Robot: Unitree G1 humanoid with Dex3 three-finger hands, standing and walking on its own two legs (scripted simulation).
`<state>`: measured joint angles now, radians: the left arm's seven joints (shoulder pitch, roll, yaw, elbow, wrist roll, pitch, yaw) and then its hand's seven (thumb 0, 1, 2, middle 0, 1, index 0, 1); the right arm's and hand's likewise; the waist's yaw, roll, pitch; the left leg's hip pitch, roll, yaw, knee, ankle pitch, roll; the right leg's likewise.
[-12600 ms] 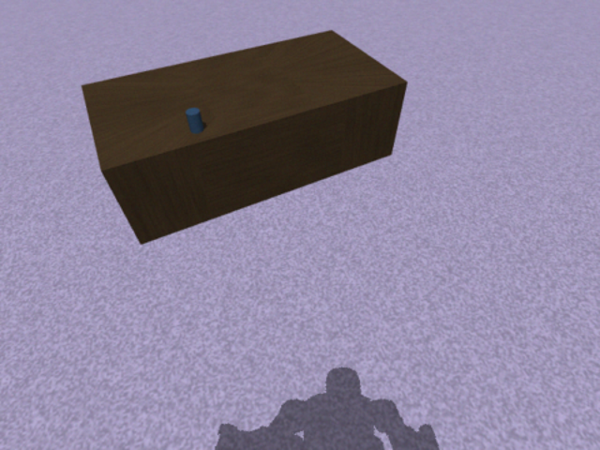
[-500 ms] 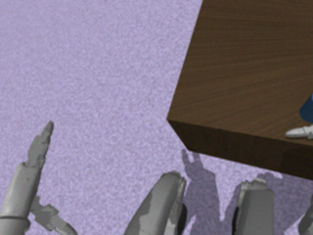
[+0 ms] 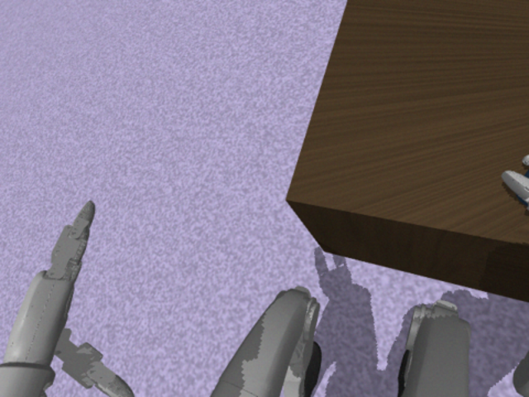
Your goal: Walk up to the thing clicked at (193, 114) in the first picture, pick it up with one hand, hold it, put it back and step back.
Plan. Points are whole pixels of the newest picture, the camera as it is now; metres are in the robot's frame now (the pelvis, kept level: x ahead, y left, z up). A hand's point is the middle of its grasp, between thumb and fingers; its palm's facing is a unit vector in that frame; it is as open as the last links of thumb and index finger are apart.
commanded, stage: settle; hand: right
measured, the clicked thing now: out of the picture +0.47 -0.27 -0.07
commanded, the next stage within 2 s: lift in 0.98 s
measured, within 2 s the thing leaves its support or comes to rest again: leaves its support in 0.26 s
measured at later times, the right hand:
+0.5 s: hand out of the picture +0.46 -0.28 -0.01, palm faces +0.28 +0.96 +0.03, open 5.1 cm
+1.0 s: hand out of the picture +0.47 -0.28 +0.03, palm faces +0.28 +0.96 +0.02, open 5.1 cm
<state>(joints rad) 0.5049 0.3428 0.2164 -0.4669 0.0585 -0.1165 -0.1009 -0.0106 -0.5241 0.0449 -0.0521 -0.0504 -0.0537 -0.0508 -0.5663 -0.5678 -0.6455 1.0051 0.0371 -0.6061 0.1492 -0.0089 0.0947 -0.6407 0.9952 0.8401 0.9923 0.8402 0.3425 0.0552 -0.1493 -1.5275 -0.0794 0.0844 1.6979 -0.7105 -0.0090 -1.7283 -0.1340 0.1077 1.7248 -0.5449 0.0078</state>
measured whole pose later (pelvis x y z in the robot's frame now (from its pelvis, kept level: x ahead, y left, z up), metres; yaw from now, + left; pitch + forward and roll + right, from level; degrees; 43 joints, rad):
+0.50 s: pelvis +0.00 -0.01 +0.03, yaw -1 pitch +28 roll +8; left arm 0.51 0.32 0.17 -0.42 0.06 -0.09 -0.09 -0.01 -0.54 0.06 -0.07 -0.06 -0.07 -0.07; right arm -0.56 -0.54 -0.61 0.98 0.03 -0.55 0.13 0.00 0.01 -1.07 0.92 1.09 1.26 1.30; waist 0.32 0.04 -0.16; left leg -1.41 -0.07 0.08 1.58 -0.68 -0.02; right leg -1.61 -0.13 0.10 1.62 -0.52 0.00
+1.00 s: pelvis +0.01 -0.01 +0.06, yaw -2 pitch +28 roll +8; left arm 0.47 0.29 0.12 -0.28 0.08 -0.04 -0.07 -0.01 -0.55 0.06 -0.06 -0.05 -0.06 -0.06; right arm -0.61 -0.53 -0.57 1.03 0.03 -0.55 0.13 0.00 0.01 -1.07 0.92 1.09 1.25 1.32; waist 0.29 0.03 -0.16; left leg -1.29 -0.06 0.07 1.45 -0.64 -0.02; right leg -1.49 -0.12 0.08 1.50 -0.50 -0.01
